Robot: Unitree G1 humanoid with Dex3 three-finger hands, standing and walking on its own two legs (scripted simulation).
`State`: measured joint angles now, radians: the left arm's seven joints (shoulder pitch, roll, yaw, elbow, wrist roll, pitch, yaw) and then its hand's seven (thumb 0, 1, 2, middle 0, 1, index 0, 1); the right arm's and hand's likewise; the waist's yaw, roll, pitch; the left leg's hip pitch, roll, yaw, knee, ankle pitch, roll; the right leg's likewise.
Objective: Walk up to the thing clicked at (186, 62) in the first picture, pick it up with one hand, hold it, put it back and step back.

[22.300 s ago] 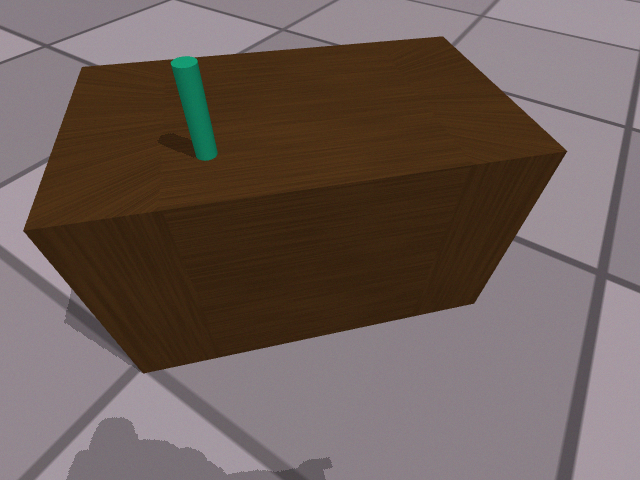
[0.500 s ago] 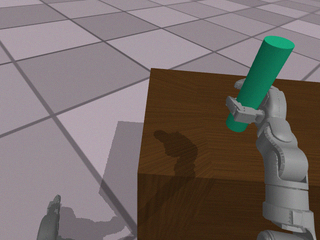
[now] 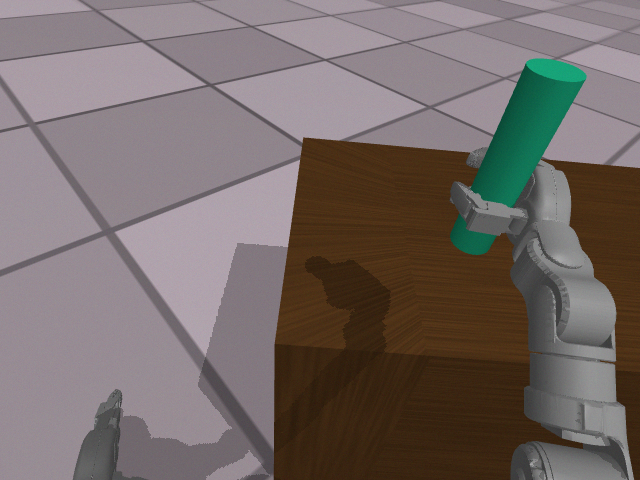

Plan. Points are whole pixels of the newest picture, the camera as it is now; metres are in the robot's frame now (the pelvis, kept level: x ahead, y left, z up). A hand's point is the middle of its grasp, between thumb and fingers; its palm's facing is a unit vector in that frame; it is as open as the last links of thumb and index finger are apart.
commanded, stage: hold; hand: right
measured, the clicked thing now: (504, 170) +0.35 -0.19 +0.26
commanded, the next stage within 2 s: crouch in 0.62 s
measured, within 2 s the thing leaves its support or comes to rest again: neither
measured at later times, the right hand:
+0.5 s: hand (497, 202) +0.34 -0.19 +0.23, palm faces +0.27 +0.96 +0.01, open 6.8 cm
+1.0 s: hand (500, 218) +0.35 -0.21 +0.20, palm faces +0.30 +0.95 +0.01, open 6.8 cm
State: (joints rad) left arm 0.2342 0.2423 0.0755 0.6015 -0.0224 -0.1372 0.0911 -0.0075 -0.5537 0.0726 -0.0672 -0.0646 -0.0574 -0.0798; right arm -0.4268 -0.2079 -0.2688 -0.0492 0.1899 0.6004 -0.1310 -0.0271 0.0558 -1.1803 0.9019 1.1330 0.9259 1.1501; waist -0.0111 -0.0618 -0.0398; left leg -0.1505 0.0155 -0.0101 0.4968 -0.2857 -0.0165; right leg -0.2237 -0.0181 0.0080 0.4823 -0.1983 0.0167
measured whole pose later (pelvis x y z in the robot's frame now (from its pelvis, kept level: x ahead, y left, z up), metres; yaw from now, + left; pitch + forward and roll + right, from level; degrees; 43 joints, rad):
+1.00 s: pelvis +0.00 +0.00 +0.00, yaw -1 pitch -4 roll +0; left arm 0.24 0.23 0.07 0.60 -0.02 -0.16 0.10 -0.01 -0.54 0.07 -0.06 -0.05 -0.05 -0.06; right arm -0.36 -0.26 -0.32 -0.01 0.20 0.58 -0.07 -0.03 0.06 -1.19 0.91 1.13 0.93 1.15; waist -0.01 -0.06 -0.03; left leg -0.14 0.01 0.00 0.50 -0.30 -0.01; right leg -0.22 -0.02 0.02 0.49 -0.21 0.02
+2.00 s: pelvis +0.01 -0.01 -0.01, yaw +1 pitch +7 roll +1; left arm 0.23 0.21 0.02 0.54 -0.01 -0.12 0.08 -0.01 -0.56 0.08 -0.07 -0.06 -0.06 -0.07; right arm -0.59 -0.46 -0.45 0.86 0.14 -0.15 0.04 -0.03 0.05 -1.18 0.89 1.14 0.92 1.17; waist 0.08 0.01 -0.05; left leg -0.40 -0.01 -0.02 0.60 -0.32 -0.02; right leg -0.49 -0.04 0.00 0.64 -0.27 0.01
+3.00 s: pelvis +0.00 -0.01 -0.05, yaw +2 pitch +17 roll +3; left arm 0.31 0.22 0.02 0.28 0.04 -0.10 0.04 -0.01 -0.56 0.08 -0.07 -0.06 -0.06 -0.08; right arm -0.66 -0.53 -0.55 1.06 0.09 -0.36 0.07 -0.03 0.05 -1.18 0.89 1.14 0.92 1.16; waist 0.15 0.02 -0.12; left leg -0.73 -0.03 -0.01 0.87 -0.43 -0.03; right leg -0.84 -0.06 0.03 0.94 -0.39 0.01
